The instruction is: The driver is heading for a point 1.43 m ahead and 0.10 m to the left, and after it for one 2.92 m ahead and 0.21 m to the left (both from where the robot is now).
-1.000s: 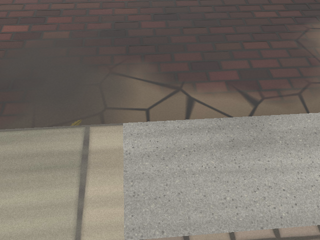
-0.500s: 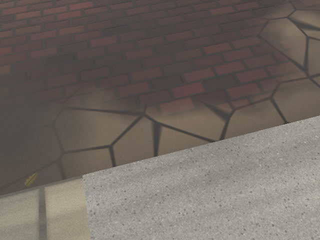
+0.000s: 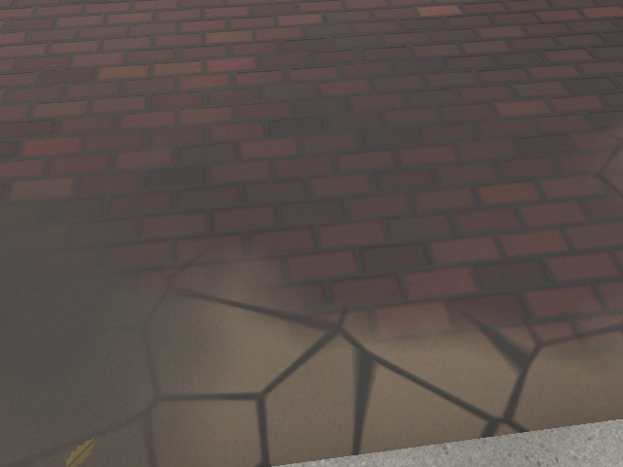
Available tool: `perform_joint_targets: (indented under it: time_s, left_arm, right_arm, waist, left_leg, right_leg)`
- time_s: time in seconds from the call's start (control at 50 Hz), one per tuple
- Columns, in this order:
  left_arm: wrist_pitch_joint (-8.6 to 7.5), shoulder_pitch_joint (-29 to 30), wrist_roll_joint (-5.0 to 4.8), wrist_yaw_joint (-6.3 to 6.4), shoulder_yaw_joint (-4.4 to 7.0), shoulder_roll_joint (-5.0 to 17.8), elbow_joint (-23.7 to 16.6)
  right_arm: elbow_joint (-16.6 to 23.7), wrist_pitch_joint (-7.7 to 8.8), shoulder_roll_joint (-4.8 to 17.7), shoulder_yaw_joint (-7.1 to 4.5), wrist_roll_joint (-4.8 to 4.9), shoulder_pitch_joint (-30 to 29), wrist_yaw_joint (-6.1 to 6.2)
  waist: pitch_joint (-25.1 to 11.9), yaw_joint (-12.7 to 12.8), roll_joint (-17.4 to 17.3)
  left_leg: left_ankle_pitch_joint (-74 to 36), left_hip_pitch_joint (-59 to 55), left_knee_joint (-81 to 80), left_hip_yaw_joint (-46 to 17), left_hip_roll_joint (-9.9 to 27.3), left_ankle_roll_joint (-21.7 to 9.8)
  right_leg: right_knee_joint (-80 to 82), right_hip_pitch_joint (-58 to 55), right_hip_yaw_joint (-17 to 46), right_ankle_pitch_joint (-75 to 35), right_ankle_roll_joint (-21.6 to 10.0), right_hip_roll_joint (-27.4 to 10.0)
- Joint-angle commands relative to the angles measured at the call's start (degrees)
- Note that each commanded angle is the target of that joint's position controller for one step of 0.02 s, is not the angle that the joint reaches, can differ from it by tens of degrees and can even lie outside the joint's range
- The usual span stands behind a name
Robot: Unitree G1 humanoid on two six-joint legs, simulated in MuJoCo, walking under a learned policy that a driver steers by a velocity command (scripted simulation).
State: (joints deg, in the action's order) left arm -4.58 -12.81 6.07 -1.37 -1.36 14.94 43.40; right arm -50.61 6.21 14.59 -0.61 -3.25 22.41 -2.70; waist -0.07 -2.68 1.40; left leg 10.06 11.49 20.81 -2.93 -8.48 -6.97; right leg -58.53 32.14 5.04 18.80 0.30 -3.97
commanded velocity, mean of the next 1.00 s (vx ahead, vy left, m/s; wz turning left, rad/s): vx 0.50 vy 0.00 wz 0.13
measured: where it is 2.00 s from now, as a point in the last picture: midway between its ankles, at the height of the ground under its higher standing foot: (286, 274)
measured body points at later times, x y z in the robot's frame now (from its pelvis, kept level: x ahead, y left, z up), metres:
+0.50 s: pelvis +0.28 -0.02 +0.01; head +0.29 -0.01 +0.46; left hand +0.23 +0.24 -0.13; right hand +0.49 -0.21 -0.11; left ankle +0.32 +0.13 -0.68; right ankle +0.30 -0.12 -0.74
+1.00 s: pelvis +0.50 +0.06 -0.04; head +0.50 +0.06 +0.41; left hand +0.67 +0.29 -0.14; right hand +0.45 -0.17 -0.18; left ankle +0.37 +0.15 -0.74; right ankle +0.68 -0.06 -0.73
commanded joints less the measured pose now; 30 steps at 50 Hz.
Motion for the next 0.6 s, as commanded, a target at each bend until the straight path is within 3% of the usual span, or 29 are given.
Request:
perform_joint_targets:
  time_s: [0.02, 0.04, 0.08, 0.16, 0.2, 0.22, 0.24, 0.26, 0.28, 0.3, 0.32, 0.34, 0.36, 0.38, 0.42, 0.44, 0.46, 0.5, 0.52, 0.56, 0.58, 0.6]
  left_arm:
    - [0.89, 2.11, -1.4, 0.62, 0.14, 3.7, -3.54]
    - [1.25, 4.93, -1.6, 0.39, -0.43, 2.51, -4.25]
    - [1.73, 9.4, -1.94, -0.2, -0.89, 2.34, -5.42]
    - [0.87, 16.53, -2.19, -0.11, -0.26, 5.08, -6.84]
    - [0.22, 17.87, -2.59, 0.58, 0.04, 5.49, -6.68]
    - [-0.29, 14.94, -3.37, 1.12, 0.6, 6.77, -5.52]
    - [-1.23, 6.98, -4.55, 1.54, 1.77, 9.17, -2.96]
    - [-2.24, -6.06, -4.73, 2.0, 2.79, 11.36, 0.14]
    - [-2.32, -18.13, -3.81, 1.61, 3.01, 12.39, 2.4]
    - [-1.76, -19.9, -2.59, 1.43, 2.83, 9.59, 3.86]
    - [-1.93, -12.83, -3.12, 1.51, 2.95, 8.25, 2.49]
    - [-1.62, -5.88, -3.72, 1.86, 1.59, 3.67, 0.9]
    - [-1.37, -3.91, -4.03, 2.11, 0.39, 0.15, 0.66]
    - [-1.48, -2.39, -3.95, 2.51, 0.04, -1.0, 0.61]
    - [-2.48, -1.32, -3.92, 3.16, 1.39, 1.22, 1.08]
    - [-2.96, -1.98, -3.63, 2.99, 2.4, 3.22, 1.57]
    - [-3.24, -2.75, -2.93, 2.53, 3.22, 4.97, 2.17]
    - [-3.13, -4.96, -1.97, 0.92, 3.79, 5.92, 3.8]
    - [-2.85, -5.38, -1.46, -0.27, 3.86, 5.87, 4.81]
    - [-2.97, -3.99, -1.81, -1.93, 3.98, 6.06, 4.58]
    - [-3.25, -2.89, -0.45, -2.13, 4.25, 6.53, 4.72]
    - [-3.32, -1.29, -0.4, -1.89, 4.31, 6.69, 3.3]
  right_arm:
    - [6.08, 2.16, 8.82, -2.17, -0.51, -5.81, -1.16]
    - [5.56, 2.19, 9.35, -2.5, -0.61, -3.84, -1.68]
    - [4.38, 1.88, 9.83, -3.03, -0.59, 0.69, -2.59]
    - [3.8, 0.5, 10.36, -3.81, -0.47, 4.86, -3.12]
    - [3.75, -0.32, 10.67, -4.19, -0.46, 4.17, -3.0]
    - [3.69, -0.28, 10.42, -4.27, -0.96, 3.13, -2.96]
    - [4.11, 0.01, 10.24, -4.08, -1.53, 1.56, -3.11]
    - [5.89, 0.75, 6.06, -2.74, -1.58, -0.23, -3.2]
    - [6.15, 2.28, -1.56, -0.6, -2.58, 9.85, -2.83]
    - [5.71, 1.91, 2.83, -1.55, -1.39, 4.17, -3.23]
    - [5.71, 1.2, 4.66, -2.21, -0.75, -0.97, -2.26]
    - [4.84, 0.64, 5.3, -2.31, -1.01, -2.21, -0.78]
    - [4.27, 0.25, 4.64, -2.02, -2.11, -2.21, -0.07]
    - [4.95, 0.02, 3.01, -1.17, -3.08, -4.66, -0.26]
    - [6.12, -0.49, 1.14, -0.43, -2.21, -7.5, -0.7]
    - [6.15, -0.44, 1.26, -0.3, -1.43, -8.01, -0.96]
    - [6.29, -0.55, 1.29, -0.08, -1.26, -8.45, -1.29]
    - [7.32, -1.31, 0.94, 0.5, -1.82, -10.56, -1.96]
    - [7.96, -1.85, 0.36, 0.71, -1.88, -11.23, -2.15]
    - [9.31, -2.68, 2.3, 0.34, -1.79, -12.17, -1.81]
    - [9.04, -2.63, 3.0, 0.25, -2.27, -9.09, -1.26]
    - [8.65, -2.18, 4.12, -0.22, -3.39, -6.7, -1.12]
  waist:
    - [1.38, 1.85, -2.81]
    - [1.62, 0.91, -2.89]
    - [1.25, -0.93, -3.5]
    - [1.71, -2.52, -3.95]
    - [1.52, -1.39, -5.01]
    - [0.62, 0.79, -4.43]
    - [-3.1, 4.22, -3.98]
    - [-12.89, 9.25, 2.8]
    - [-27.82, 8.27, 16.37]
    - [-18.94, 11.84, 6.75]
    - [-6.12, 9.89, 2.99]
    - [-2.18, 7.34, 1.17]
    - [-2.83, 5.53, 2.31]
    - [-2.41, 4.61, 2.07]
    - [-2.91, 3.88, 1.8]
    - [-1.92, 3.81, 1.39]
    - [-1.31, 3.82, 1.15]
    - [0.14, 3.99, -0.35]
    - [0.46, 3.35, 1.41]
    - [0.82, 2.49, 2.6]
    - [0.46, 1.11, 2.6]
    - [-0.6, 0.46, 1.34]
  left_leg:
    - [-6.81, 8.38, -11.51, -14.39, 13.88, -10.42]
    - [-10.63, 9.18, -10.52, -13.49, 13.24, -9.86]
    - [-15.7, 8.73, -7.93, -13.31, 12.63, -9.42]
    - [-18.3, -1.58, -3.97, -19.33, 15.12, -9.01]
    - [-21.64, -6.76, -1.88, -21.36, 16.42, -7.51]
    - [-26.42, -5.36, 0.95, -20.46, 15.29, -5.3]
    - [-30.51, 0.16, 6.39, -18.67, 12.46, -2.22]
    - [-25.25, 8.63, 20.75, -14.29, 5.97, 2.0]
    - [19.09, 26.37, 40.13, -8.13, -3.6, 6.78]
    - [23.98, 38.35, 54.2, -6.39, 1.14, 6.19]
    - [17.93, 40.23, 57.44, -5.25, 6.36, 5.01]
    - [12.43, 36.46, 54.38, -4.04, 10.01, 4.52]
    - [9.07, 31.27, 49.23, -4.4, 12.43, 4.51]
    - [8.87, 28.3, 46.58, -3.53, 13.75, 5.08]
    - [12.95, 25.88, 40.02, -1.7, 14.23, 6.82]
    - [10.71, 25.07, 36.59, -0.1, 14.04, 7.6]
    - [6.73, 24.0, 32.61, 1.57, 13.88, 7.99]
    - [0.31, 19.66, 25.07, 3.12, 13.68, 7.66]
    - [-2.54, 16.63, 25.47, 3.27, 13.2, 7.18]
    - [-4.74, 14.18, 24.67, 2.3, 12.54, 5.93]
    - [-10.12, 12.78, 28.67, -1.0, 13.78, 5.08]
    - [-8.06, 10.11, 32.01, 1.95, 11.99, 4.75]
  right_leg:
    - [10.65, -1.54, -3.1, -8.5, 2.58, -0.95]
    - [14.54, -2.75, -4.18, -12.06, 2.61, -0.3]
    - [20.35, -5.45, -5.68, -16.4, 2.21, 1.41]
    - [28.39, -3.13, -4.65, -18.8, 1.74, 3.6]
    - [32.01, -3.91, -4.5, -17.67, 0.21, 3.91]
    - [34.12, -10.68, -5.18, -20.67, -1.9, 4.38]
    - [30.95, -24.01, -4.87, -23.98, -5.03, 3.24]
    - [28.37, -42.95, 2.08, -29.34, -12.67, -4.15]
    - [31.82, -68.69, 26.03, -34.84, -29.18, -21.25]
    - [37.91, -63.4, 32.75, -16.52, -24.99, -22.99]
    - [41.03, -47.86, 24.65, -4.9, -18.77, -20.13]
    - [44.93, -36.42, 18.08, -0.9, -15.86, -17.59]
    - [47.56, -31.9, 13.7, -6.29, -14.64, -14.71]
    - [49.24, -29.01, 10.47, -12.42, -14.27, -13.13]
    - [51.07, -27.45, 4.49, -17.53, -14.47, -11.05]
    - [51.84, -25.54, 1.36, -19.93, -14.65, -10.12]
    - [52.48, -23.85, -1.2, -22.28, -15.06, -9.54]
    - [52.75, -19.02, -3.81, -25.19, -14.93, -8.8]
    - [52.28, -15.84, -4.25, -24.94, -14.91, -8.43]
    - [50.47, -13.75, -3.67, -19.84, -14.7, -8.09]
    - [47.94, -13.75, -2.01, -20.04, -14.91, -9.79]
    - [44.68, -12.35, -3.26, -19.29, -14.62, -8.31]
